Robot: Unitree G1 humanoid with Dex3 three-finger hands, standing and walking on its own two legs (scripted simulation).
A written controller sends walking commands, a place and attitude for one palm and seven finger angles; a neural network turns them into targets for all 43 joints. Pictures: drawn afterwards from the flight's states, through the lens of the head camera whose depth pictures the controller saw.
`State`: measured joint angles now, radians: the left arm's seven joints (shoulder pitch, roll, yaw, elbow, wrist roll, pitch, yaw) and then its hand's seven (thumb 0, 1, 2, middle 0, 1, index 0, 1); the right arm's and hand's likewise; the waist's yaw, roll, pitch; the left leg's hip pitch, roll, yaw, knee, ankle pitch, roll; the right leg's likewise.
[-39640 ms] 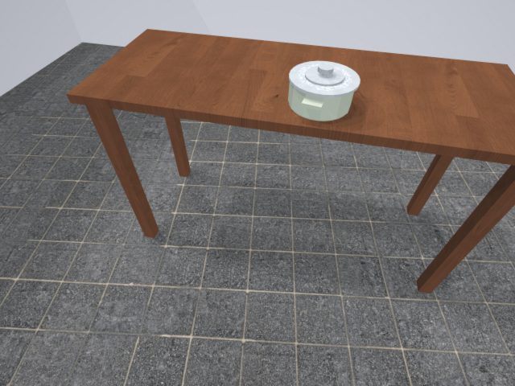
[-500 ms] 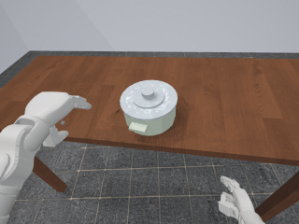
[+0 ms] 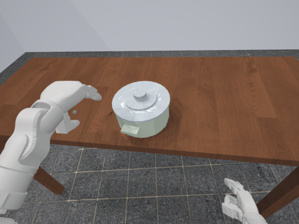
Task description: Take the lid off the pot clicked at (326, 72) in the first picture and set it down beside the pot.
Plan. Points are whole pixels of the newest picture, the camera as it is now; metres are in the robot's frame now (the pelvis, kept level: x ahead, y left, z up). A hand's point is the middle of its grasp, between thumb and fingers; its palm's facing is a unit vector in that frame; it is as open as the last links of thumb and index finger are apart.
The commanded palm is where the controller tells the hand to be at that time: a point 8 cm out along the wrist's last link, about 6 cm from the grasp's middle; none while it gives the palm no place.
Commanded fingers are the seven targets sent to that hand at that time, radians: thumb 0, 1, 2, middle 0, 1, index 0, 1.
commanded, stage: move the open hand above the knob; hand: left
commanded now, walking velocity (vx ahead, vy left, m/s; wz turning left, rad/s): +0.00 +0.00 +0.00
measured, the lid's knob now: (139, 93) +0.47 +0.08 +0.10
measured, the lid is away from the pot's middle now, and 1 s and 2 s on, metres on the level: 0.01 0.01 0.01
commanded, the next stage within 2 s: lower the open fingers around the knob in 1.90 s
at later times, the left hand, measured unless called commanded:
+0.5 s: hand (101, 97) +0.38 +0.16 +0.16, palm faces -0.17 -0.03 -0.99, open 10.2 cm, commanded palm +0.36 +0.16 +0.23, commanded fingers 0.00 -0.35 1.53 -0.84 -0.08 -0.84 -0.08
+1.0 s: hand (128, 86) +0.43 +0.10 +0.17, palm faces -0.14 -0.03 -0.99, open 10.2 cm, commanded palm +0.41 +0.11 +0.23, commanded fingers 0.00 -0.35 1.53 -0.84 -0.08 -0.84 -0.08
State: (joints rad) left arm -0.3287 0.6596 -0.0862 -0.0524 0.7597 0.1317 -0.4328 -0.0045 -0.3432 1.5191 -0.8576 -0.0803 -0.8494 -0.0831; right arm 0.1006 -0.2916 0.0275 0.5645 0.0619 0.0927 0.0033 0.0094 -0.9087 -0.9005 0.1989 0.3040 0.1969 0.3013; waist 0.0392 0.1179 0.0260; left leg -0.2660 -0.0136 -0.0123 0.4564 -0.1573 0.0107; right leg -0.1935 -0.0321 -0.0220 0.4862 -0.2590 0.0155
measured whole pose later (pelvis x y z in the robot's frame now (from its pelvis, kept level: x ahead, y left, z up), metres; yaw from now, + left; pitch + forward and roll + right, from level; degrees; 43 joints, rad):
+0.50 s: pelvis +0.01 +0.00 +0.00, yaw +0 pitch -1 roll +1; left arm -0.53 0.56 -0.22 0.09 0.80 0.22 -0.42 0.00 -0.34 1.52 -0.86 -0.08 -0.85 -0.08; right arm 0.09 -0.28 0.03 0.57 0.07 0.12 0.02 0.01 -0.91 -0.90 0.20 0.30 0.20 0.30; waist 0.02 0.11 0.01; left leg -0.27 -0.02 0.00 0.46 -0.18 0.01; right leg -0.21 -0.04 -0.01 0.51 -0.29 0.01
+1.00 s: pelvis +0.03 -0.01 +0.00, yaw -1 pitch +1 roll +1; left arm -0.67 0.44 -0.33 0.22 0.82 0.27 -0.36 0.00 -0.34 1.52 -0.86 -0.08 -0.85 -0.08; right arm 0.09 -0.27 0.03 0.59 0.08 0.15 0.03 0.01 -0.91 -0.90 0.20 0.30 0.20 0.30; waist 0.00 0.11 -0.01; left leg -0.27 -0.02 0.01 0.45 -0.20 0.00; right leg -0.23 -0.04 0.00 0.52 -0.31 0.01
